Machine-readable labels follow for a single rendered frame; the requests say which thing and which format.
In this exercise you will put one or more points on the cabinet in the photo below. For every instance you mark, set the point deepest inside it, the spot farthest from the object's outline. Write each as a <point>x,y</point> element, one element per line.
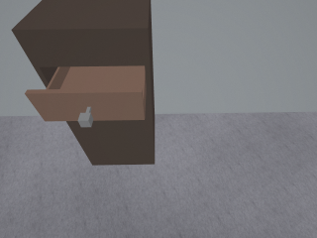
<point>69,33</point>

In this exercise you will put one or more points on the handle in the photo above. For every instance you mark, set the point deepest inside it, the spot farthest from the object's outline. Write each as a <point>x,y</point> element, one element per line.
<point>85,119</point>

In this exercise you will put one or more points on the drawer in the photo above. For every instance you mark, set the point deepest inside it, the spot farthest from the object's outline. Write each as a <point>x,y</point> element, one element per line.
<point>114,93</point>

